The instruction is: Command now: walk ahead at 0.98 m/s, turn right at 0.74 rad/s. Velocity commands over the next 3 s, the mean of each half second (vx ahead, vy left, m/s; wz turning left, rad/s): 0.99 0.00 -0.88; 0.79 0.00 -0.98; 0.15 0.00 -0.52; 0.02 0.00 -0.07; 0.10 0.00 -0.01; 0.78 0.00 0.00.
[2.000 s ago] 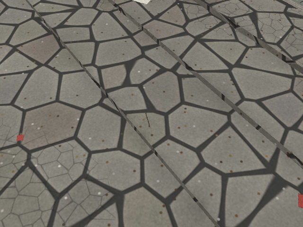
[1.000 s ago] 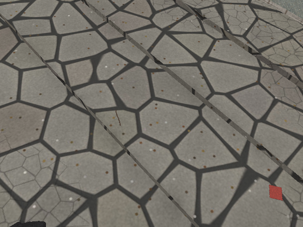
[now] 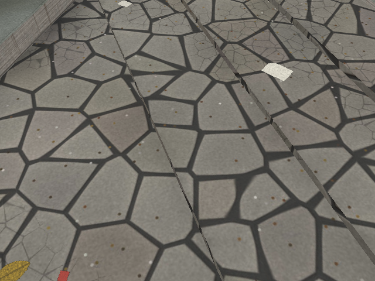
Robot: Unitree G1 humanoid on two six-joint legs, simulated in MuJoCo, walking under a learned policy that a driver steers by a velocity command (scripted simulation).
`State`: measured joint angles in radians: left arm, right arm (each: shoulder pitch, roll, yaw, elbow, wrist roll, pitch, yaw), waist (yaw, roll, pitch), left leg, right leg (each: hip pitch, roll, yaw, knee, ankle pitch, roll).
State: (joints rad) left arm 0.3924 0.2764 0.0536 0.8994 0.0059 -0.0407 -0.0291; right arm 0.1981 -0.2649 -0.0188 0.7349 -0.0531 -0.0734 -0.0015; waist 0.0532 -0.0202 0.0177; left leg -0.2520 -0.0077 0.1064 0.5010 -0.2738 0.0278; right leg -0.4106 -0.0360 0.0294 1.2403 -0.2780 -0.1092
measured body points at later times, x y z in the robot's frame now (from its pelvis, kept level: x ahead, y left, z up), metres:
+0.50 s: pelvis +0.44 -0.08 +0.02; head +0.46 -0.09 +0.47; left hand +0.59 +0.17 -0.10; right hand +0.53 -0.38 -0.05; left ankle +0.54 +0.08 -0.62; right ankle +0.41 -0.08 -0.70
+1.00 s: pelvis +0.83 -0.25 +0.03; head +0.85 -0.30 +0.47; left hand +1.19 -0.33 -0.02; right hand +0.58 -0.43 -0.09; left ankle +0.84 -0.07 -0.70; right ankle +0.88 -0.44 -0.65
